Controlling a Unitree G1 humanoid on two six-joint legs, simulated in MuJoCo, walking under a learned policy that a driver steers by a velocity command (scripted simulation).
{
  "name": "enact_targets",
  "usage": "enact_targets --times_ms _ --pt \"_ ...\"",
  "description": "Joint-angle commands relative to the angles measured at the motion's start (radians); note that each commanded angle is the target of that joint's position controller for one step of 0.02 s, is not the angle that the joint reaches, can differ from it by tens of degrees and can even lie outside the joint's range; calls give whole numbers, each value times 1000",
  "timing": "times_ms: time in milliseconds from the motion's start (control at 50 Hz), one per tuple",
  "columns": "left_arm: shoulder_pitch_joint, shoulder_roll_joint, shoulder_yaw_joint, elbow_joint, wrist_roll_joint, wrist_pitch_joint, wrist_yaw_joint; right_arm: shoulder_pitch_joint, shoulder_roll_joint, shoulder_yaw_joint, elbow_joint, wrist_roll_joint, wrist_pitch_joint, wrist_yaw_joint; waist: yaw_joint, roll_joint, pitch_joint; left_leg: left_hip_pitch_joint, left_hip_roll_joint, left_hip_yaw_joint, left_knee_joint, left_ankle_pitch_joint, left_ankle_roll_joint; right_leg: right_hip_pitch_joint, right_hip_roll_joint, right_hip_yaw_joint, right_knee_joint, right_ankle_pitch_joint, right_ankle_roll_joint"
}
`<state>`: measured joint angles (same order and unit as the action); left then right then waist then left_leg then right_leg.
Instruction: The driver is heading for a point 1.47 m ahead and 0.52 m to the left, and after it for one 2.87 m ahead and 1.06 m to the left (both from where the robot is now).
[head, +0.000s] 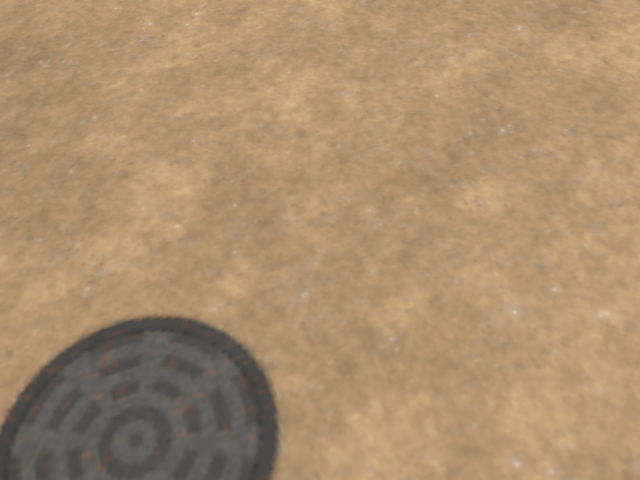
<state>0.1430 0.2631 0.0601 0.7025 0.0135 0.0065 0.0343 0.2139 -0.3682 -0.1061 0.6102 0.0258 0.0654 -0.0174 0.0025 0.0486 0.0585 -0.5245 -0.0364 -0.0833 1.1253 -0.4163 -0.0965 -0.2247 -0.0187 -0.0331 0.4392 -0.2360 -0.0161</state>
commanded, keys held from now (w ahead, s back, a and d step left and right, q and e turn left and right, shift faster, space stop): q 0.20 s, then w+q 0.60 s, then w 0.20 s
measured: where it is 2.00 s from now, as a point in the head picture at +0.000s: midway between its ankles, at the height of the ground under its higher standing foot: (153, 335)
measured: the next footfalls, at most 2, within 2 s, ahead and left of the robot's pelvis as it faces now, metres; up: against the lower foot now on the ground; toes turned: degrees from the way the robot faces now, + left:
left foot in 0.22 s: +0.02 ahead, +0.15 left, +0.00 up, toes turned +9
right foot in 0.68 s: +0.27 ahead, -0.02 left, +0.00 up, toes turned +27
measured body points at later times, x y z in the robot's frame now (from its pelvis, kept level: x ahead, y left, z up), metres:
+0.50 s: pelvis +0.04 +0.06 +0.01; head +0.06 +0.10 +0.46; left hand +0.14 +0.39 -0.09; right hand +0.21 -0.19 -0.08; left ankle -0.01 +0.15 -0.74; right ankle +0.17 -0.08 -0.69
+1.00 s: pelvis +0.25 +0.11 +0.00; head +0.29 +0.11 +0.45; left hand +0.11 +0.35 -0.12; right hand +0.55 +0.00 -0.09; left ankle +0.28 +0.32 -0.68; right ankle +0.23 -0.03 -0.74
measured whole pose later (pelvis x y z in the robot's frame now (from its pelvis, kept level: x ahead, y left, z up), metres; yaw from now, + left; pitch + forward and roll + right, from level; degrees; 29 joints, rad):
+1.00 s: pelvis +0.25 +0.11 +0.00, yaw +32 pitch +2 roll -1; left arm 0.39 0.27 0.06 0.84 -0.01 -0.09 -0.01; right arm 0.17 -0.30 -0.05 0.61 0.01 -0.04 0.02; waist 0.09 0.05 0.02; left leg -0.68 0.07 -0.07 0.85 -0.11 -0.01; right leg 0.00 0.02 -0.09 0.25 -0.27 -0.02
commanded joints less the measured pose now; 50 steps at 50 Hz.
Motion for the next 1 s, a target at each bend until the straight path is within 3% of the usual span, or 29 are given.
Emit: enact_targets --times_ms 20,80,140,180,200,220,240,260,280,300,340,400,480,560,620,660,680,700,720,740,760,800,860,920,1000 --pt "2 185 49 -60 1 1 9 -83 -36 0 -112 -3 -16 6 44 -212 -105 -91 53 38 -110 3 -20 213 -251 153 -112 386 -217" --pt "-20 223 62 -62 -9 8 -4 -82 -26 10 -122 -8 -16 18 44 -227 -120 39 71 92 -264 0 -3 163 -270 100 -109 415 -214" --pt "-19 238 68 -53 -27 5 -16 -55 -44 2 -119 -3 -9 27 32 -238 -122 124 61 128 -406 35 29 150 -291 78 -77 413 -195" --pt "-38 235 67 -48 -48 2 -19 0 -43 -5 -103 -4 -5 33 -12 -219 -126 238 39 158 -599 166 77 118 -282 40 -1 371 -146" --pt "-4 205 60 -31 -51 -3 -22 41 -62 -17 -88 -6 -5 27 -26 -176 -136 351 19 144 -700 261 111 56 -251 -4 82 291 -91" --pt "42 152 46 -22 -24 -6 -27 96 -129 -40 -81 -2 -8 15 -27 6 -163 533 120 -29 -743 456 167 -127 -175 -96 284 29 -5" --pt "-14 91 19 -95 25 -11 -27 127 -242 -57 -103 -7 -21 5 -21 281 -160 627 376 -439 -757 470 359 -461 -16 -113 564 -439 73" --pt "-94 145 36 -113 -2 -23 -23 180 -196 -46 -94 -30 -55 21 -108 175 -206 573 420 -551 -839 215 464 -521 0 72 707 -443 63" --pt "-111 176 46 -121 -30 -31 -29 156 -151 -28 -76 -27 -78 26 -82 139 -138 547 372 -495 -881 -43 420 -563 -32 102 720 -345 36" --pt "-104 195 56 -108 -34 -39 -34 114 -118 -18 -70 -14 -88 24 -59 109 -76 499 327 -442 -905 -185 367 -568 -55 102 685 -247 17" --pt "-93 197 62 -90 -15 -53 -37 59 -93 2 -78 -12 -91 10 -32 111 -35 441 266 -378 -935 -154 327 -529 -57 102 608 -102 24" --pt "-82 162 52 -66 -12 -79 -47 71 -90 6 -73 -27 -103 -4 -25 86 -49 432 221 -308 -945 -4 317 -469 -23 80 486 49 45" --pt "-141 128 35 -72 -18 -94 -54 109 -118 -4 -41 -13 -110 -9 -51 98 -29 383 191 -267 -924 69 308 -374 14 83 248 121 73" --pt "-184 134 29 -90 -31 -108 -66 139 -130 -9 -15 2 -104 -3 -69 91 -13 333 198 -322 -885 47 313 -281 32 95 126 98 72" --pt "-140 162 39 -88 -39 -124 -69 130 -117 -5 -9 0 -99 3 -41 107 -26 323 198 -388 -838 55 299 -167 38 100 75 63 46" --pt "-26 176 53 -58 -34 -133 -62 113 -72 8 -11 0 -94 3 24 104 -62 275 146 -378 -742 88 260 21 32 83 -5 88 13" --pt "90 209 65 -43 -23 -137 -52 101 -23 25 -20 -7 -97 3 80 60 -134 188 94 -319 -576 82 217 207 -57 163 -13 50 -30" --pt "204 301 84 -27 2 -133 -44 132 52 47 -56 -3 -104 1 90 -192 -241 -68 -39 -151 -238 -91 143 473 -276 491 -97 -174 -139" --pt "242 297 86 -3 -2 -126 -57 156 -15 35 -73 19 -112 -7 72 -325 -225 -245 -27 -112 -15 -189 117 473 -394 798 -198 -433 -217" --pt "187 222 63 -18 -14 -121 -56 137 -82 16 -50 22 -110 -6 66 -234 -120 -294 33 -122 77 -107 112 389 -372 715 -213 -474 -200" --pt "150 177 50 -26 -16 -115 -50 97 -89 12 -43 12 -105 -4 61 -190 -53 -295 62 -92 97 -28 108 317 -325 574 -211 -359 -170" --pt "106 130 33 -23 -6 -109 -39 62 -61 11 -43 2 -103 6 40 -163 -9 -253 108 -75 63 87 102 218 -257 384 -236 -121 -143" --pt "137 126 28 8 -6 -120 -38 40 5 29 -45 0 -104 17 34 -158 -6 -220 112 -48 17 158 94 160 -217 245 -276 56 -159" --pt "155 151 32 37 -13 -119 -39 -24 28 43 -64 -9 -111 22 35 -126 8 -248 108 -35 -135 230 78 172 -220 165 -296 210 -187" --pt "186 184 32 70 -32 -106 -35 -156 62 67 -88 -14 -134 49 71 -114 26 -145 108 65 -404 393 85 156 -195 57 -305 288 -167"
